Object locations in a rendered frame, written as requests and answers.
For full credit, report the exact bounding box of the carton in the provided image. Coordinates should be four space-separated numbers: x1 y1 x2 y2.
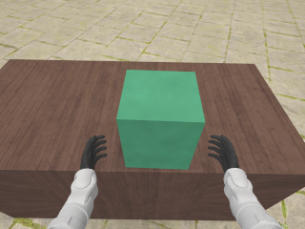
116 70 206 170

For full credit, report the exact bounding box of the right robot forearm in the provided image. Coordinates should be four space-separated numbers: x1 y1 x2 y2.
223 168 284 229

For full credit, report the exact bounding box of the left robot hand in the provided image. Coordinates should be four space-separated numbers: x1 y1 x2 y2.
80 135 107 170

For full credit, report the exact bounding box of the left robot forearm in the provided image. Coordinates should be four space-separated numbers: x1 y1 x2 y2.
47 168 98 229

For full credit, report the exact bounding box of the pedestal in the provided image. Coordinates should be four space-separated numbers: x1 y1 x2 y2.
0 59 305 221

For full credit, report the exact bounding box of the right robot hand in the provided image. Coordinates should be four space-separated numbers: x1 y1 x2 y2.
208 135 239 173

